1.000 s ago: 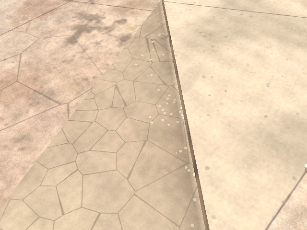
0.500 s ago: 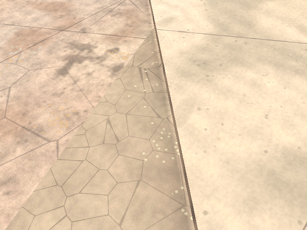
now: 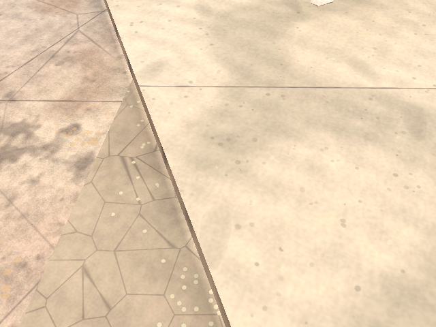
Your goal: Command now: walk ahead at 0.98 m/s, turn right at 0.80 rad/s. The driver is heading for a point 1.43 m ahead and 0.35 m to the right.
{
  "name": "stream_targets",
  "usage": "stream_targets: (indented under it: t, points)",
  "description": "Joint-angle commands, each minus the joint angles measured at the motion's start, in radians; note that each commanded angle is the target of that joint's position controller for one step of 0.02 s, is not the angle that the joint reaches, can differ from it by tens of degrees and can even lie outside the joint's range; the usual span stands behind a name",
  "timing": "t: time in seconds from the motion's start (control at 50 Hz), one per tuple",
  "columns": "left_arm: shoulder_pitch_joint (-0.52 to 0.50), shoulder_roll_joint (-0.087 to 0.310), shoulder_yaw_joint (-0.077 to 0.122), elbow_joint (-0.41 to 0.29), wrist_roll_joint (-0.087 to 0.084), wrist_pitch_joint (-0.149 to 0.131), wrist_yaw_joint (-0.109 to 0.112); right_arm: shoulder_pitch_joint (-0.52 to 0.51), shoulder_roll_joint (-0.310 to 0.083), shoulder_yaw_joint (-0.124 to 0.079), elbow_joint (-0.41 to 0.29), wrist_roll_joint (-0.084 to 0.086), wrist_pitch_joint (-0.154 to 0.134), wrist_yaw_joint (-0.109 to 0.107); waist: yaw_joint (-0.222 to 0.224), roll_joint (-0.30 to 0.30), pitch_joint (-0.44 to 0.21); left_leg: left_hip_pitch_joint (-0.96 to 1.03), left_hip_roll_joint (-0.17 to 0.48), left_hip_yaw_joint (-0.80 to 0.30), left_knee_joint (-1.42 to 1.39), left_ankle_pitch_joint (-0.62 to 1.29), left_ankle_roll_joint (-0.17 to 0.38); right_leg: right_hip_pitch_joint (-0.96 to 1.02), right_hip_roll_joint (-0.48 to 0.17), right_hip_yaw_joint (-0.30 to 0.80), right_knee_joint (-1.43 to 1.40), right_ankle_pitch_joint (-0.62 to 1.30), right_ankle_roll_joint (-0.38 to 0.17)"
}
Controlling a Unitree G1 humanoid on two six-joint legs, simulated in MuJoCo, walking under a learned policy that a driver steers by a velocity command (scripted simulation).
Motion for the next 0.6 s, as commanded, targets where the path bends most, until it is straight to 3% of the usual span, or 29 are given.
stream_targets:
  t: [0.02,0.08,0.1,0.12,0.14,0.16,0.18,0.2,0.22,0.24,0.26,0.28,0.3,0.32,0.34,0.36,0.38,0.4,0.42,0.46,0.48,0.52,0.54,0.56,0.58,0.6]
  points:
    - [-0.089,-0.054,-0.026,-0.105,-0.004,0.020,0.000,0.010,-0.031,0.002,-0.002,0.005,-0.036,0.006,0.042,0.110,0.115,0.005,0.298,-0.178,-0.291,0.021,0.042,-0.281,-0.037,0.052,0.205,0.016,-0.006]
    - [-0.199,-0.065,-0.046,-0.170,-0.007,0.028,0.025,0.044,-0.025,0.009,0.045,-0.014,-0.040,-0.002,0.082,0.073,0.185,0.030,0.263,-0.043,-0.315,0.164,0.005,-0.413,-0.008,0.029,0.221,-0.016,-0.048]
    - [-0.251,-0.072,-0.054,-0.188,-0.003,0.029,0.031,0.082,-0.023,0.014,0.066,-0.015,-0.041,-0.009,0.069,0.062,0.204,0.076,0.241,-0.006,-0.311,0.268,-0.006,-0.468,0.010,-0.025,0.221,-0.044,-0.063]
    - [-0.278,-0.079,-0.062,-0.217,0.004,0.029,0.029,0.102,-0.040,0.014,0.085,-0.014,-0.039,-0.024,0.088,0.060,0.208,0.122,0.253,0.030,-0.318,0.350,-0.006,-0.492,-0.014,-0.014,0.181,-0.064,-0.083]
    - [-0.284,-0.075,-0.065,-0.210,0.000,0.029,0.026,0.108,-0.036,0.018,0.092,-0.012,-0.031,-0.037,0.083,0.035,0.181,0.179,0.220,0.087,-0.312,0.427,-0.011,-0.504,0.005,-0.060,0.167,-0.089,-0.096]
    - [-0.311,-0.087,-0.079,-0.239,0.002,0.023,0.018,0.117,-0.051,0.021,0.085,-0.009,-0.026,-0.041,0.094,0.031,0.195,0.162,0.221,0.134,-0.311,0.531,-0.015,-0.453,-0.013,-0.117,0.052,-0.090,-0.108]
    - [-0.292,-0.075,-0.082,-0.228,0.005,0.012,0.006,0.073,-0.047,0.029,0.065,0.000,-0.019,-0.052,0.123,0.011,0.172,0.142,0.202,0.181,-0.286,0.804,-0.028,-0.302,0.014,-0.172,-0.079,-0.057,-0.124]
    - [-0.286,-0.056,-0.084,-0.210,0.001,0.010,-0.007,0.069,-0.085,0.023,0.033,0.016,-0.012,-0.062,0.110,-0.001,0.132,0.078,0.198,0.199,-0.252,1.171,-0.002,-0.086,0.077,-0.279,-0.244,-0.064,-0.120]
    - [-0.272,-0.046,-0.081,-0.200,-0.007,0.010,-0.015,0.086,-0.135,0.011,0.019,0.020,-0.007,-0.079,0.123,0.047,0.075,0.075,0.240,0.163,-0.170,1.469,0.018,0.078,0.121,-0.305,-0.345,-0.045,-0.117]
    - [-0.099,-0.010,-0.057,-0.139,-0.034,0.018,-0.017,0.064,-0.191,-0.004,-0.002,0.024,0.003,-0.093,0.193,0.106,-0.091,0.130,0.243,0.153,0.060,1.757,0.016,0.274,0.189,-0.279,-0.358,-0.057,-0.124]
    - [0.081,0.012,-0.040,-0.103,-0.043,0.010,-0.006,0.026,-0.276,-0.034,-0.035,0.013,0.016,-0.078,0.252,0.218,-0.149,0.143,0.293,0.099,0.315,1.833,0.022,0.393,0.206,-0.203,-0.440,-0.181,-0.150]
    - [0.206,0.080,-0.002,-0.068,-0.047,-0.005,0.014,-0.005,-0.301,-0.054,-0.048,0.026,0.034,-0.049,0.315,0.235,-0.185,0.063,0.277,0.062,0.697,1.631,0.026,0.574,0.239,-0.056,-0.608,-0.279,-0.202]
    - [0.176,0.182,0.041,-0.022,-0.021,0.010,0.036,-0.059,-0.137,-0.020,-0.143,0.058,0.019,-0.001,0.250,-0.167,-0.165,-0.471,0.003,0.045,1.196,0.423,-0.052,0.868,0.056,0.323,-0.864,-0.300,-0.366]
    - [0.091,0.248,0.069,-0.044,-0.009,0.030,0.057,-0.202,-0.076,0.011,-0.238,0.030,-0.008,0.015,0.199,-0.170,-0.216,-0.610,-0.083,-0.125,1.356,0.049,-0.057,0.828,-0.062,0.749,-1.080,-0.425,-0.409]
    - [0.086,0.234,0.065,-0.057,-0.001,0.021,0.065,-0.250,-0.057,0.018,-0.278,0.007,-0.028,0.029,0.167,0.031,-0.147,-0.637,-0.032,-0.250,1.316,0.072,-0.038,0.713,-0.076,0.859,-1.161,-0.465,-0.353]
    - [0.119,0.198,0.058,-0.009,0.016,0.011,0.072,-0.257,-0.039,0.026,-0.276,0.006,-0.038,0.029,0.123,0.164,-0.025,-0.644,-0.005,-0.273,1.259,0.019,-0.028,0.579,-0.077,0.870,-1.170,-0.375,-0.304]
    - [0.106,0.151,0.048,0.000,0.036,-0.006,0.081,-0.250,-0.023,0.036,-0.286,0.001,-0.038,0.021,0.071,0.209,0.061,-0.642,0.030,-0.290,1.187,-0.012,-0.032,0.444,-0.052,0.781,-1.129,-0.211,-0.273]
    - [0.054,0.102,0.031,-0.001,0.041,-0.022,0.091,-0.241,-0.003,0.045,-0.302,-0.009,-0.021,0.017,0.013,0.189,0.075,-0.604,0.048,-0.310,1.140,-0.059,-0.049,0.333,-0.009,0.672,-1.110,-0.148,-0.258]
    - [0.016,0.092,0.024,-0.014,0.040,-0.037,0.094,-0.230,-0.002,0.049,-0.312,-0.013,0.003,0.010,-0.019,0.164,0.076,-0.578,0.060,-0.313,1.078,-0.127,-0.065,0.264,0.019,0.571,-1.099,-0.108,-0.247]
    - [-0.037,0.104,0.018,-0.039,0.037,-0.068,0.087,-0.273,-0.035,0.048,-0.355,-0.010,0.030,-0.002,-0.048,0.155,0.104,-0.509,0.086,-0.255,0.830,-0.129,-0.077,0.141,0.059,0.414,-1.157,-0.072,-0.218]
    - [-0.029,0.116,0.021,-0.040,0.034,-0.083,0.088,-0.329,-0.038,0.052,-0.390,-0.007,0.035,-0.003,-0.033,0.117,0.116,-0.485,0.094,-0.224,0.747,-0.074,-0.082,0.117,0.073,0.374,-1.186,-0.066,-0.216]
    - [0.036,0.123,0.027,-0.020,0.021,-0.101,0.083,-0.425,-0.015,0.075,-0.438,0.001,0.035,0.007,0.015,0.079,0.083,-0.365,0.116,-0.212,0.461,0.083,-0.092,0.161,0.109,0.317,-1.280,-0.101,-0.190]
    - [0.071,0.122,0.026,-0.010,0.014,-0.100,0.070,-0.427,0.014,0.091,-0.430,0.015,0.038,0.019,0.040,0.076,0.054,-0.207,0.074,-0.123,0.306,0.160,-0.097,0.152,0.127,0.289,-1.369,-0.101,-0.191]
    - [0.107,0.125,0.028,-0.001,0.006,-0.107,0.052,-0.417,0.008,0.085,-0.408,0.040,0.041,0.025,0.067,0.057,0.028,-0.087,0.047,-0.096,0.253,0.274,-0.096,0.200,0.099,0.311,-1.417,-0.010,-0.187]
    - [0.093,0.159,0.035,0.000,0.009,-0.116,0.037,-0.343,-0.039,0.062,-0.376,0.046,0.044,0.017,0.024,0.027,-0.010,-0.023,0.023,-0.102,0.232,0.282,-0.070,0.330,0.076,0.295,-1.357,0.282,-0.164]
    - [0.088,0.203,0.047,0.001,0.012,-0.119,0.026,-0.215,-0.101,0.032,-0.326,0.033,0.041,0.008,-0.032,0.046,-0.090,0.051,-0.024,-0.087,0.209,0.242,-0.040,0.477,0.088,0.238,-1.198,0.605,-0.128]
